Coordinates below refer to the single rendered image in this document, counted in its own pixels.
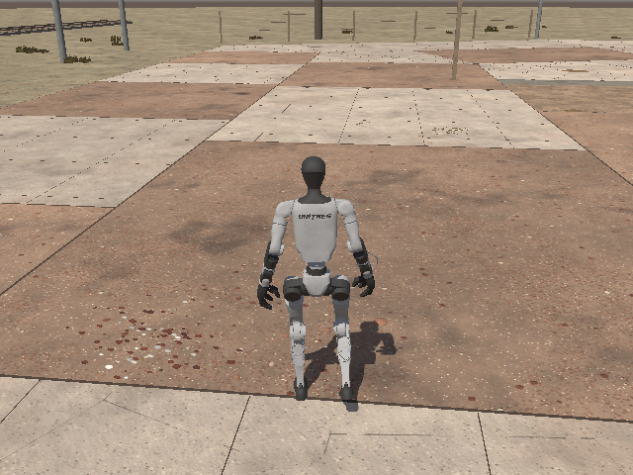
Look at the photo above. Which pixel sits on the robot left forearm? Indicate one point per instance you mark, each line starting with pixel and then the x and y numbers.
pixel 268 268

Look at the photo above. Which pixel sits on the left robot hand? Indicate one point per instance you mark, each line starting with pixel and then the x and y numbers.
pixel 262 293

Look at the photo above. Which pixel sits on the robot left shin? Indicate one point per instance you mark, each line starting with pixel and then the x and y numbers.
pixel 298 357

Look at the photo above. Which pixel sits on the right robot hand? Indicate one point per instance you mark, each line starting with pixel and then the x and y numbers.
pixel 370 282

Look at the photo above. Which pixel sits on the robot right forearm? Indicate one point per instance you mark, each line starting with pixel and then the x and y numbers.
pixel 363 261

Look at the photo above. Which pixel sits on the robot left thigh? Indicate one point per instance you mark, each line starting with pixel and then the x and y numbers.
pixel 294 298

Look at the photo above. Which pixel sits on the robot left upper arm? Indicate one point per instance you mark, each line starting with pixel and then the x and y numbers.
pixel 283 210

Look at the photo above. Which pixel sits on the robot right upper arm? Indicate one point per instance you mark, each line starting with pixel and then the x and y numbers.
pixel 345 208

